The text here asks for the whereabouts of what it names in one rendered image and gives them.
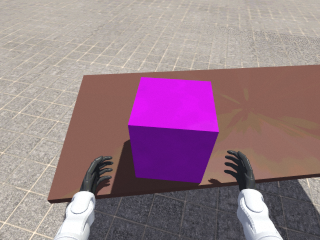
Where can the left robot forearm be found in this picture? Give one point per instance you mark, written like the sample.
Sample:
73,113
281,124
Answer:
80,215

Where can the carton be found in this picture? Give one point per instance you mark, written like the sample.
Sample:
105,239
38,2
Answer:
173,128

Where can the right robot forearm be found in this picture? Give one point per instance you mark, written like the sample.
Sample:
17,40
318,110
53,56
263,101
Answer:
253,214

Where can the table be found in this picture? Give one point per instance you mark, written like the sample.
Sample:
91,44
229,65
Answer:
270,114

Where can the left robot hand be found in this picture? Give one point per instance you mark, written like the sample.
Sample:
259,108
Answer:
92,177

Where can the right robot hand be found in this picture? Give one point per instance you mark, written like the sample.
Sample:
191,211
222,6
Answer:
244,175

